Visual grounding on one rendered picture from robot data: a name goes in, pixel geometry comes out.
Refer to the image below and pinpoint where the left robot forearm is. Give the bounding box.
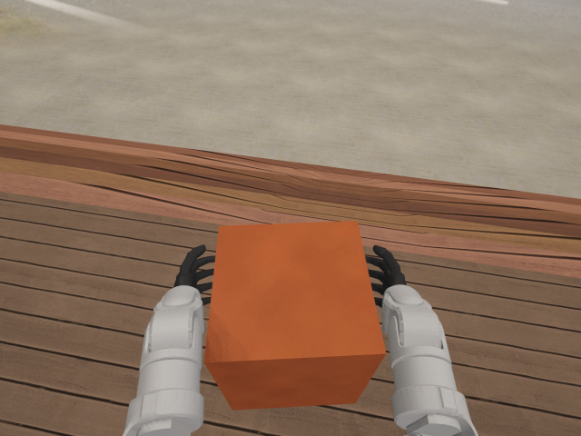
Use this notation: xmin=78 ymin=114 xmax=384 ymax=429
xmin=123 ymin=285 xmax=204 ymax=436

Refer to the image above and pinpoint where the right robot hand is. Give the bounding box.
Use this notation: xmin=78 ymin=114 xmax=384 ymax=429
xmin=365 ymin=245 xmax=406 ymax=308

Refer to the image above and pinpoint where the carton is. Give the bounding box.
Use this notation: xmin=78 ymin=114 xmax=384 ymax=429
xmin=204 ymin=221 xmax=386 ymax=411

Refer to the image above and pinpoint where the left robot hand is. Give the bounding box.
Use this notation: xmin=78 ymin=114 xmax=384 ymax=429
xmin=173 ymin=244 xmax=215 ymax=306

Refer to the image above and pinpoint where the right robot forearm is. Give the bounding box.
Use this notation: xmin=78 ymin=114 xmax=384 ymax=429
xmin=382 ymin=284 xmax=478 ymax=436

